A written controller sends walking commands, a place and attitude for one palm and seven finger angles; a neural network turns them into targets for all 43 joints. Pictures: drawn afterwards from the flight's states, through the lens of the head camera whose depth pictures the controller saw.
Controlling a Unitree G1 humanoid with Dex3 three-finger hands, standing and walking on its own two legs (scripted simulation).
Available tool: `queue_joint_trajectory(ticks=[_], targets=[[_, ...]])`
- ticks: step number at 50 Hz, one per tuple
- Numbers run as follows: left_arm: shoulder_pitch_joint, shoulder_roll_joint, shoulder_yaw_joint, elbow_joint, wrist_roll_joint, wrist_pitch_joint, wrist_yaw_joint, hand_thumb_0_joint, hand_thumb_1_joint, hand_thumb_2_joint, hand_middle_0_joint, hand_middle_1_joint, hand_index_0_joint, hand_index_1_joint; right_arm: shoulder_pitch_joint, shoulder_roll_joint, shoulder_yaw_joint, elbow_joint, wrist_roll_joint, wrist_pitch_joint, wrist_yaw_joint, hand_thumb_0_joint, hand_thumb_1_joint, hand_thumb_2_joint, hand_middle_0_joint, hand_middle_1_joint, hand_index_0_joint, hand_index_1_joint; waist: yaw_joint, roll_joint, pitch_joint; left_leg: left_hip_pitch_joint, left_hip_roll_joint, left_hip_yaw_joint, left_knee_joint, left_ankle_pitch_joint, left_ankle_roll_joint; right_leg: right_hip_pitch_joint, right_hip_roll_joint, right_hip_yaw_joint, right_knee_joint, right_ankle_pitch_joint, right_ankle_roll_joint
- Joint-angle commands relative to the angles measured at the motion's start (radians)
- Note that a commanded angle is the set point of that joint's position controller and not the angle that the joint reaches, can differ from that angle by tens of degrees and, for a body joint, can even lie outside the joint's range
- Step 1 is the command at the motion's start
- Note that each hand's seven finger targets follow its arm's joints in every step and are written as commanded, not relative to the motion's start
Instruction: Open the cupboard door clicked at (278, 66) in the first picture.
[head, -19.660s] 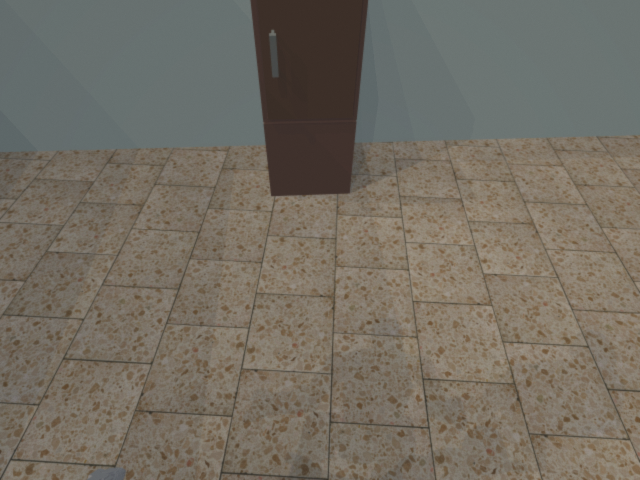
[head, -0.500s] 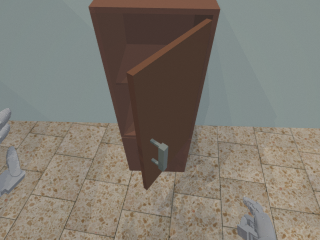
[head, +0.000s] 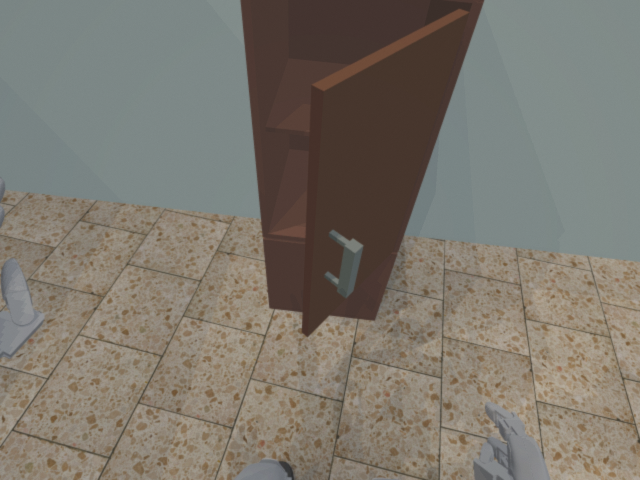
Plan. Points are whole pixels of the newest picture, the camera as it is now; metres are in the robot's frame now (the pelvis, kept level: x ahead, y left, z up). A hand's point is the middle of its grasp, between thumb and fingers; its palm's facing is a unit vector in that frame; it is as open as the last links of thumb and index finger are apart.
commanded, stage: step back with the hand held close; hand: left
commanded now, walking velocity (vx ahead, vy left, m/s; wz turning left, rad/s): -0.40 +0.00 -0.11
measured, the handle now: (340, 263) +0.47 -0.02 -0.07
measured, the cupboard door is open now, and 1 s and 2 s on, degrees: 54 54 54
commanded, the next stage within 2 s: stop stepping back and stand still in 0.16 s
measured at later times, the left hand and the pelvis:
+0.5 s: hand (10, 420) +0.14 +0.24 +0.17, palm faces +0.29 -0.82 -0.49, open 7.4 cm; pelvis -0.08 -0.01 +0.00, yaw -4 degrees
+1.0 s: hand out of the picture +0.12 +0.25 +0.17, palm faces +0.38 -0.81 -0.43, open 7.4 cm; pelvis -0.10 +0.00 +0.01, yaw -5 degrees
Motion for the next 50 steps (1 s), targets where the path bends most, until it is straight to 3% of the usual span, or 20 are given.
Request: queue_joint_trajectory(ticks=[1,6,10,11,12,13,14,16,18,20,23,25,29,32,37,39,40,41,44,50], targets=[[0.054,0.174,0.166,-0.244,-0.017,-0.079,0.019,0.000,0.900,0.900,-0.200,-0.300,-0.200,-0.300,-0.121,-0.129,-0.068,-0.152,-0.016,-0.090,0.026,0.000,-0.900,-0.900,0.200,0.300,0.200,0.300,0.039,0.169,-0.213,-0.049,0.253,-0.216,-0.376,-0.431,0.095,0.197,0.028,0.000,0.268,-0.160,-0.030],[0.070,0.159,0.112,-0.267,-0.057,-0.074,0.011,0.000,0.900,0.900,-0.200,-0.300,-0.200,-0.300,-0.090,-0.115,-0.040,-0.106,-0.027,-0.102,0.043,0.000,-0.900,-0.900,0.200,0.300,0.200,0.300,0.024,0.215,-0.224,0.155,0.219,-0.125,-0.379,-0.288,-0.003,0.186,-0.001,-0.043,-0.213,-0.212,-0.060],[-0.060,0.236,0.139,-0.268,-0.041,-0.109,0.014,0.000,0.900,0.900,-0.200,-0.300,-0.200,-0.300,-0.092,-0.103,-0.034,-0.086,-0.025,-0.070,0.033,0.000,-0.900,-0.900,0.200,0.300,0.200,0.300,0.009,-0.038,-0.254,0.406,0.094,0.045,-0.006,-0.002,-0.080,-0.015,-0.231,0.199,-0.508,0.194,-0.125],[-0.090,0.244,0.139,-0.251,-0.029,-0.113,0.024,0.000,0.900,0.900,-0.200,-0.300,-0.200,-0.300,-0.092,-0.091,-0.030,-0.084,-0.026,-0.073,0.025,0.000,-0.900,-0.900,0.200,0.300,0.200,0.300,0.000,-0.043,-0.273,0.438,0.057,0.095,0.009,0.084,-0.082,0.008,-0.239,0.162,-0.485,0.456,-0.097],[-0.130,0.247,0.116,-0.261,-0.034,-0.105,0.016,0.000,0.900,0.900,-0.200,-0.300,-0.200,-0.300,-0.120,-0.107,-0.047,-0.099,0.003,-0.079,0.018,0.000,-0.900,-0.900,0.200,0.300,0.200,0.300,0.009,-0.239,-0.291,0.403,0.014,0.105,0.056,0.042,-0.068,0.064,-0.201,0.103,-0.430,0.668,-0.011],[-0.081,0.271,0.151,-0.224,-0.035,-0.086,0.010,0.000,0.900,0.900,-0.200,-0.300,-0.200,-0.300,-0.130,-0.122,-0.049,-0.123,0.009,-0.072,0.009,0.000,-0.900,-0.900,0.200,0.300,0.200,0.300,0.002,-0.248,-0.247,0.381,-0.001,0.103,0.066,0.054,-0.054,0.063,-0.184,0.052,-0.399,0.787,0.032],[-0.021,0.248,0.150,-0.187,-0.039,-0.063,0.002,0.000,0.900,0.900,-0.200,-0.300,-0.200,-0.300,-0.127,-0.114,-0.037,-0.146,0.012,-0.062,0.002,0.000,-0.900,-0.900,0.200,0.300,0.200,0.300,0.000,-0.155,-0.239,0.396,0.002,0.103,0.025,0.192,-0.047,0.089,-0.160,0.021,-0.348,0.790,0.031],[0.039,0.222,0.146,-0.166,-0.050,-0.046,-0.011,0.000,0.900,0.900,-0.200,-0.300,-0.200,-0.300,-0.097,-0.125,-0.026,-0.147,0.013,-0.048,0.002,0.000,-0.900,-0.900,0.200,0.300,0.200,0.300,0.002,0.047,-0.233,0.484,0.065,0.034,-0.082,0.330,-0.014,0.053,-0.066,-0.024,-0.298,0.428,0.034],[0.098,0.218,0.168,-0.176,-0.059,-0.055,-0.012,0.000,0.900,0.900,-0.200,-0.300,-0.200,-0.300,-0.103,-0.121,-0.023,-0.165,0.001,-0.061,0.008,0.000,-0.900,-0.900,0.200,0.300,0.200,0.300,0.025,0.202,-0.217,0.374,0.120,-0.066,-0.252,-0.063,-0.004,0.094,-0.010,-0.054,-0.321,-0.052,-0.016],[0.113,0.222,0.174,-0.179,-0.063,-0.051,-0.008,0.000,0.900,0.900,-0.200,-0.300,-0.200,-0.300,-0.113,-0.128,-0.022,-0.177,-0.008,-0.065,0.003,0.000,-0.900,-0.900,0.200,0.300,0.200,0.300,0.016,0.179,-0.110,0.174,0.086,-0.066,-0.363,-0.441,-0.062,0.148,0.008,-0.070,-0.398,-0.225,-0.061],[0.165,0.214,0.154,-0.181,-0.063,-0.045,-0.005,0.000,0.900,0.900,-0.200,-0.300,-0.200,-0.300,-0.067,-0.115,-0.034,-0.162,-0.002,-0.067,0.004,0.000,-0.900,-0.900,0.200,0.300,0.200,0.300,-0.001,-0.086,-0.108,0.359,-0.028,0.073,0.036,-0.205,-0.100,-0.129,-0.154,0.083,-0.586,-0.378,-0.135],[0.101,0.198,0.126,-0.202,-0.051,-0.036,0.009,0.000,0.900,0.900,-0.200,-0.300,-0.200,-0.300,-0.043,-0.122,-0.036,-0.126,-0.010,-0.070,0.002,0.000,-0.900,-0.900,0.200,0.300,0.200,0.300,-0.007,-0.137,-0.077,0.362,-0.016,0.041,0.219,-0.113,-0.086,-0.225,-0.249,0.155,-0.596,-0.300,-0.178],[-0.130,0.182,0.079,-0.142,-0.017,-0.039,0.017,0.000,0.900,0.900,-0.200,-0.300,-0.200,-0.300,-0.029,-0.155,-0.031,-0.108,0.000,-0.124,-0.028,0.000,-0.900,-0.900,0.200,0.300,0.200,0.300,-0.017,0.080,0.026,0.316,0.063,-0.079,-0.162,-0.128,-0.044,-0.049,-0.066,0.003,-0.378,-0.072,-0.039],[-0.121,0.183,0.094,-0.179,-0.014,-0.058,0.024,0.000,0.900,0.900,-0.200,-0.300,-0.200,-0.300,-0.045,-0.137,-0.022,-0.105,-0.008,-0.152,-0.029,0.000,-0.900,-0.900,0.200,0.300,0.200,0.300,0.009,0.283,-0.056,0.173,0.177,-0.341,-0.521,-0.658,-0.051,0.142,0.015,-0.026,-0.127,-0.169,-0.031],[0.115,0.173,0.120,-0.222,-0.020,-0.029,0.017,0.000,0.900,0.900,-0.200,-0.300,-0.200,-0.300,-0.048,-0.109,-0.021,-0.139,-0.011,-0.143,0.010,0.000,-0.900,-0.900,0.200,0.300,0.200,0.300,0.030,0.141,-0.189,0.102,0.059,-0.036,-0.351,-0.430,-0.071,0.367,-0.018,-0.056,-0.370,-0.102,-0.071],[0.135,0.197,0.138,-0.222,-0.027,-0.020,0.015,0.000,0.900,0.900,-0.200,-0.300,-0.200,-0.300,-0.057,-0.096,-0.025,-0.141,-0.014,-0.117,0.020,0.000,-0.900,-0.900,0.200,0.300,0.200,0.300,0.016,-0.092,-0.158,0.210,-0.020,0.051,-0.026,-0.242,-0.083,0.128,-0.177,0.148,-0.556,-0.228,-0.126],[0.141,0.181,0.138,-0.196,-0.035,-0.010,0.017,0.000,0.900,0.900,-0.200,-0.300,-0.200,-0.300,-0.046,-0.106,-0.033,-0.125,-0.014,-0.103,0.019,0.000,-0.900,-0.900,0.200,0.300,0.200,0.300,0.013,-0.164,-0.109,0.216,-0.026,0.025,0.150,-0.181,-0.085,-0.025,-0.273,0.287,-0.621,-0.306,-0.182],[0.132,0.162,0.132,-0.147,-0.033,0.003,0.021,0.000,0.900,0.900,-0.200,-0.300,-0.200,-0.300,-0.030,-0.096,-0.031,-0.100,-0.014,-0.086,0.020,0.000,-0.900,-0.900,0.200,0.300,0.200,0.300,0.008,-0.190,-0.077,0.169,-0.015,0.016,0.236,-0.161,-0.081,-0.062,-0.313,0.315,-0.623,-0.288,-0.205],[0.003,0.147,0.088,-0.052,-0.021,-0.007,0.032,0.000,0.900,0.900,-0.200,-0.300,-0.200,-0.300,-0.041,-0.093,-0.012,-0.089,-0.002,-0.086,0.009,0.000,-0.900,-0.900,0.200,0.300,0.200,0.300,-0.009,-0.114,-0.016,0.137,0.014,0.000,0.101,-0.170,-0.058,0.032,-0.253,0.208,-0.515,0.001,-0.147],[-0.082,0.158,0.061,-0.073,-0.006,-0.030,0.007,0.000,0.900,0.900,-0.200,-0.300,-0.200,-0.300,-0.041,-0.120,-0.015,-0.098,0.006,-0.119,-0.005,0.000,-0.900,-0.900,0.200,0.300,0.200,0.300,0.017,-0.008,-0.128,0.365,0.056,-0.004,-0.096,0.274,-0.011,0.185,-0.110,0.064,-0.362,0.458,-0.016]])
